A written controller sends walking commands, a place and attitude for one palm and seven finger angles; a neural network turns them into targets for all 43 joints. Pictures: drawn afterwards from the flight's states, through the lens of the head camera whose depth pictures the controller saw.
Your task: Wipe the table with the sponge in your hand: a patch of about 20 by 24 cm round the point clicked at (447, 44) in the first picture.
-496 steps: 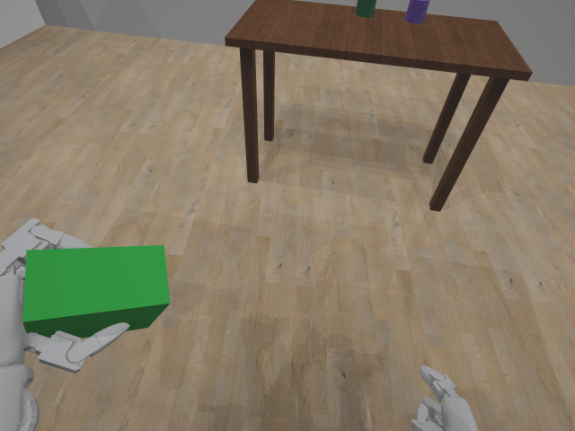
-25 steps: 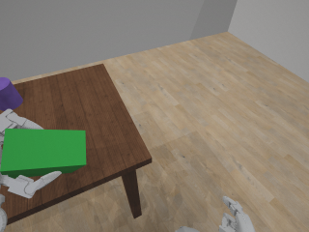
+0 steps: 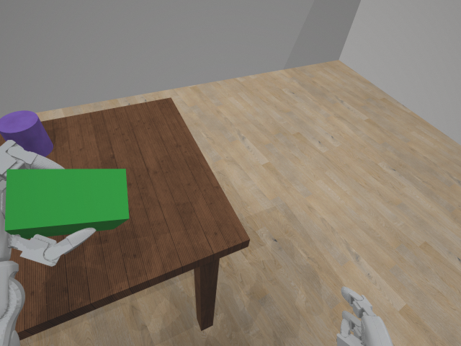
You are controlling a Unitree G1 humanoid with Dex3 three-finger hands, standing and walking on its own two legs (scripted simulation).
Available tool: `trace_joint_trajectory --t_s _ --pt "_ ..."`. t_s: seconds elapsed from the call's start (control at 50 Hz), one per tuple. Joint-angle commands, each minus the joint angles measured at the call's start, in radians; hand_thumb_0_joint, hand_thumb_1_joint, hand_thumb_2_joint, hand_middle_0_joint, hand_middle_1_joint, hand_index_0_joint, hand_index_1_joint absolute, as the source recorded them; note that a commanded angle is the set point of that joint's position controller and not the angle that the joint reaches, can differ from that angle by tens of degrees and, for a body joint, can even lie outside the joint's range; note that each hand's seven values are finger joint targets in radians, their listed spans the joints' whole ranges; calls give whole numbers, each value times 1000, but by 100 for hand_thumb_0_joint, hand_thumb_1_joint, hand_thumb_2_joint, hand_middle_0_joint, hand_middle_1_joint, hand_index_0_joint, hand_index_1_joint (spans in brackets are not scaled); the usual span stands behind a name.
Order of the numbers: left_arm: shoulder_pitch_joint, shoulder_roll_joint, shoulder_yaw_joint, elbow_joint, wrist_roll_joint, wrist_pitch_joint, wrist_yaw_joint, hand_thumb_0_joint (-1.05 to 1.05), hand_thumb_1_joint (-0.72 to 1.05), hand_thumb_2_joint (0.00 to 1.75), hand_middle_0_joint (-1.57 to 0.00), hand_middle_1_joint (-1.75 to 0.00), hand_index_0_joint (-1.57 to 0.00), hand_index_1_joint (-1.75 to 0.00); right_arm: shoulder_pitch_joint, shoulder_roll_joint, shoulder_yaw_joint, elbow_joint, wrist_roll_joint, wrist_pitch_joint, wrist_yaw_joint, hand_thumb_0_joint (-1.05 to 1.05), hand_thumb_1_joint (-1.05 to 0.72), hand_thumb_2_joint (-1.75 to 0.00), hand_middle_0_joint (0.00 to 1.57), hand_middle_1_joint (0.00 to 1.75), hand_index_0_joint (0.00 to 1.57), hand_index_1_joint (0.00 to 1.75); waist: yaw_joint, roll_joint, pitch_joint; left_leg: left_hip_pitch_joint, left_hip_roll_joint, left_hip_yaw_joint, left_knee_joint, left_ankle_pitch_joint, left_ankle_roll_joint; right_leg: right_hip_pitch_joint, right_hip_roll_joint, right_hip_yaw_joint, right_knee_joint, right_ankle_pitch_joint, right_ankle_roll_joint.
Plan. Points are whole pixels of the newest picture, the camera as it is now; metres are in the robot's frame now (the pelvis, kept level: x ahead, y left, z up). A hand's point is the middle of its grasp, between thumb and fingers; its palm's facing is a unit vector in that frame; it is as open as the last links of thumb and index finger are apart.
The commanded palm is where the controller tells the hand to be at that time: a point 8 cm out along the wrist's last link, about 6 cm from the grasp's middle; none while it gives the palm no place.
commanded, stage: come to a stop and stand still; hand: left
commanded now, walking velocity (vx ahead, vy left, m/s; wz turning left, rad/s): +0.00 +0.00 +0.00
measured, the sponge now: (87, 204) +0.24 +0.23 +0.16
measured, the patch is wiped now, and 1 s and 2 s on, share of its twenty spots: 0.00 0.00 0.00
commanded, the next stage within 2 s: look again from close up in 1.16 s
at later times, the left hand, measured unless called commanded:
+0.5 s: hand (38, 205) +0.23 +0.29 +0.16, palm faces +0.42 -0.85 -0.32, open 10.5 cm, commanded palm +0.17 +0.32 +0.18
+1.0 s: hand (68, 206) +0.24 +0.25 +0.16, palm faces +0.40 -0.84 -0.36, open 10.5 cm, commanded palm +0.18 +0.29 +0.18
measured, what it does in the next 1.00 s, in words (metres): stands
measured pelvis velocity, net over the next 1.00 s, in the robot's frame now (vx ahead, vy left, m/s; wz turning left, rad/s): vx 0.03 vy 0.00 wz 0.02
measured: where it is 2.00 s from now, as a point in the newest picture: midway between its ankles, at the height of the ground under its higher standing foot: outside the picture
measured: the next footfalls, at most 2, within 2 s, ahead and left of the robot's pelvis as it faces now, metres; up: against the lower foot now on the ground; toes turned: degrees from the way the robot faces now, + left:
none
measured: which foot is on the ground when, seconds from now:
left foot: down 0.00-1.00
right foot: down 0.00-1.00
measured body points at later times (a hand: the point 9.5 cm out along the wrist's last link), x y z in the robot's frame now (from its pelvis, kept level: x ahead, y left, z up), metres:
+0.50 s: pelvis +0.02 +0.03 +0.00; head +0.04 +0.08 +0.45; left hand +0.21 +0.33 +0.18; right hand +0.21 -0.17 -0.06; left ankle +0.04 +0.08 -0.74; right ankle +0.05 -0.12 -0.74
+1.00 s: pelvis +0.03 +0.00 +0.00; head +0.04 +0.03 +0.45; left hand +0.21 +0.30 +0.18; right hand +0.20 -0.22 -0.07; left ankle +0.04 +0.08 -0.74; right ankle +0.05 -0.12 -0.74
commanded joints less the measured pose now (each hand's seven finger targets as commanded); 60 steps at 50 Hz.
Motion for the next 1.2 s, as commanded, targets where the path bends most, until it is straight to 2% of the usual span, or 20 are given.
trace_joint_trajectory --t_s 0.0,0.04,0.06,0.08,0.12,0.16,0.24,0.26,0.32,0.38,0.46,0.5,0.58,0.7,0.78,0.88,0.98,1.06,1.08,1.18 --pt "-13 189 93 -265 -4 -83 8 0 10 130 -120 -160 -120 -160 -97 -100 -44 -165 6 -57 8 0 -90 -90 20 30 20 30 2 91 -95 -243 195 -216 -283 -261 19 234 -17 15 75 -6 11" --pt "-15 220 135 -279 -8 -90 6 0 10 130 -120 -160 -120 -160 -95 -100 -43 -165 -3 -59 7 0 -90 -90 20 30 20 30 -5 97 -90 -249 182 -225 -257 -241 10 249 -32 24 19 6 1" --pt "-29 246 156 -293 -6 -93 4 0 10 130 -120 -160 -120 -160 -101 -100 -42 -161 -7 -59 7 0 -90 -90 20 30 20 30 -11 150 -76 -248 182 -225 -259 -233 1 245 -33 22 14 19 -1" --pt "-71 229 149 -311 -4 -100 1 0 10 130 -120 -160 -120 -160 -97 -97 -43 -157 -9 -63 7 0 -90 -90 20 30 20 30 -13 140 -103 -254 177 -233 -258 -247 -10 270 -31 20 21 17 -5" --pt "-58 203 130 -312 -7 -108 -4 0 10 130 -120 -160 -120 -160 -95 -96 -47 -155 -6 -72 6 0 -90 -90 20 30 20 30 -12 153 -128 -199 174 -227 -245 -232 -15 245 -31 28 21 24 -11" --pt "-49 178 105 -335 -9 -108 -7 0 10 130 -120 -160 -120 -160 -97 -89 -43 -146 -8 -79 8 0 -90 -90 20 30 20 30 -15 177 -137 -155 174 -232 -243 -180 -35 221 -32 23 19 36 -12" --pt "-38 147 71 -337 -3 -95 0 0 10 130 -120 -160 -120 -160 -83 -93 -46 -127 -13 -81 11 0 -90 -90 20 30 20 30 -15 138 -162 -84 174 -220 -204 -31 -64 200 -34 26 -5 72 -14" --pt "-33 136 63 -335 -1 -89 2 0 10 130 -120 -160 -120 -160 -96 -90 -45 -123 -11 -81 11 0 -90 -90 20 30 20 30 -16 147 -163 -68 167 -198 -192 9 -73 196 -35 24 -9 87 -14" --pt "-36 137 61 -328 3 -76 8 0 10 130 -120 -160 -120 -160 -87 -96 -51 -120 -13 -67 11 0 -90 -90 20 30 20 30 -19 132 -175 -42 158 -188 -159 115 -89 198 -36 29 -23 133 -17" --pt "-22 130 59 -323 -1 -62 10 0 10 130 -120 -160 -120 -160 -99 -94 -48 -125 -12 -49 6 0 -90 -90 20 30 20 30 -23 136 -164 -34 162 -189 -172 141 -105 184 -30 21 -22 122 -15" --pt "-3 161 92 -373 -4 -57 15 0 10 130 -120 -160 -120 -160 -120 -89 -48 -143 -10 -32 -1 0 -90 -90 20 30 20 30 -20 163 -168 -32 159 -178 -168 155 -107 201 -28 17 -29 133 -15" --pt "9 145 82 -375 -7 -54 14 0 10 130 -120 -160 -120 -160 -110 -91 -50 -152 -12 -25 -2 0 -90 -90 20 30 20 30 -23 146 -171 -39 154 -178 -161 162 -104 216 -30 18 -40 153 -17" --pt "42 144 81 -375 -9 -46 16 0 10 130 -120 -160 -120 -160 -113 -94 -49 -158 -11 -17 -7 0 -90 -90 20 30 20 30 -26 158 -177 -40 147 -167 -155 164 -104 227 -32 19 -58 174 -16" --pt "52 132 69 -354 -8 -30 19 0 10 130 -120 -160 -120 -160 -111 -99 -51 -164 -8 -8 -16 0 -90 -90 20 30 20 30 -28 133 -174 -51 128 -148 -145 111 -84 246 -45 43 -87 208 -17" --pt "55 128 63 -328 -8 -16 22 0 10 130 -120 -160 -120 -160 -112 -97 -46 -160 -9 -6 -25 0 -90 -90 20 30 20 30 -29 88 -160 -50 119 -141 -139 52 -63 230 -53 67 -118 196 -17" --pt "42 137 68 -350 -8 -11 24 0 10 130 -120 -160 -120 -160 -117 -99 -47 -161 -10 -8 -30 0 -90 -90 20 30 20 30 -29 103 -163 -37 113 -143 -140 49 -51 225 -56 81 -128 185 -20" --pt "74 135 74 -324 -12 0 24 0 10 130 -120 -160 -120 -160 -115 -97 -46 -161 -10 -3 -33 0 -90 -90 20 30 20 30 -29 63 -151 -39 110 -139 -136 31 -43 212 -61 92 -151 163 -19" --pt "77 148 83 -337 -11 3 23 0 10 130 -120 -160 -120 -160 -122 -99 -48 -159 -8 -1 -33 0 -90 -90 20 30 20 30 -29 93 -154 -39 108 -139 -135 31 -37 215 -63 96 -155 158 -19" --pt "74 131 70 -336 -12 3 23 0 10 130 -120 -160 -120 -160 -118 -98 -49 -162 -9 -1 -34 0 -90 -90 20 30 20 30 -31 88 -152 -27 109 -133 -135 26 -38 200 -60 102 -157 149 -21" --pt "77 137 76 -330 -11 7 24 0 10 130 -120 -160 -120 -160 -116 -99 -48 -163 -10 1 -36 0 -90 -90 20 30 20 30 -30 85 -148 -32 112 -137 -141 39 -36 209 -58 94 -155 161 -19"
